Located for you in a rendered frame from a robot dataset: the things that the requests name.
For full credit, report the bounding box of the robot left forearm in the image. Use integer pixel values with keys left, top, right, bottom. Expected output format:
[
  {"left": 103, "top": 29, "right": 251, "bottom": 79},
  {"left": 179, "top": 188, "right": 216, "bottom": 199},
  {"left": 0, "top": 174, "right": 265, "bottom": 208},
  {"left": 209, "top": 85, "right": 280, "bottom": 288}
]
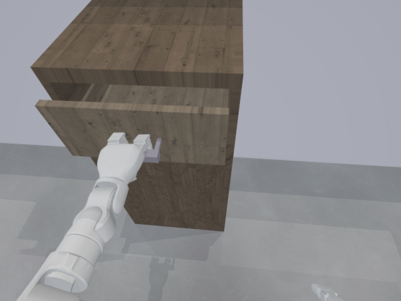
[{"left": 17, "top": 177, "right": 129, "bottom": 301}]

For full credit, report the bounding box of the robot right hand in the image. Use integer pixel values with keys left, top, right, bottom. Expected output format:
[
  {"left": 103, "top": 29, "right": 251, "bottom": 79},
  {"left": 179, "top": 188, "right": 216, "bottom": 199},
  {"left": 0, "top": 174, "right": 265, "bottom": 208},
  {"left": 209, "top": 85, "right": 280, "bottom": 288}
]
[{"left": 311, "top": 283, "right": 344, "bottom": 301}]

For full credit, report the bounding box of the cabinet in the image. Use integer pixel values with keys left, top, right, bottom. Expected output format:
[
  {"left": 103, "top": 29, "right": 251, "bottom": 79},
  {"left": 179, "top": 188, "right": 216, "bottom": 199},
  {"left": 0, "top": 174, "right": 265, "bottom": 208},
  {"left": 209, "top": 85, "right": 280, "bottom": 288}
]
[{"left": 31, "top": 0, "right": 244, "bottom": 231}]

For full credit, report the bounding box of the drawer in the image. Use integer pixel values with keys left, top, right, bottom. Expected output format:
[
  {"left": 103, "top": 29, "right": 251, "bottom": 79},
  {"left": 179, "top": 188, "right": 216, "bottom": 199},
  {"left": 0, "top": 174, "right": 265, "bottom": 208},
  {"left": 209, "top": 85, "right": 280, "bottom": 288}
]
[{"left": 35, "top": 84, "right": 229, "bottom": 166}]

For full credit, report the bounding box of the left robot upper arm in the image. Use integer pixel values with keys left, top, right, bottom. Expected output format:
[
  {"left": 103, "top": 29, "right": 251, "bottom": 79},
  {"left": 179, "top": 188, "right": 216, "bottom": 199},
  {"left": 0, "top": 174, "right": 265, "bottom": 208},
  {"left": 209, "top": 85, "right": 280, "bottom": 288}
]
[{"left": 23, "top": 283, "right": 84, "bottom": 301}]

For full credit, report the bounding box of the handle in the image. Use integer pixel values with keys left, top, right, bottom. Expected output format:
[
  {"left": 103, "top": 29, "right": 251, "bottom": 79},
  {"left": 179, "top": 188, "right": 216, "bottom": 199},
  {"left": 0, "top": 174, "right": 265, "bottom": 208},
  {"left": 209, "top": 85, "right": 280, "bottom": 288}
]
[{"left": 143, "top": 138, "right": 162, "bottom": 163}]

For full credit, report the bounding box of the robot left hand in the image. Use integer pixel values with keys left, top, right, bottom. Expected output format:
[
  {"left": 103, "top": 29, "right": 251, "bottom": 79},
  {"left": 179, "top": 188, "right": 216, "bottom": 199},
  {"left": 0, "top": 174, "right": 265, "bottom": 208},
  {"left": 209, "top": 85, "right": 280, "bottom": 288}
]
[{"left": 97, "top": 132, "right": 152, "bottom": 185}]

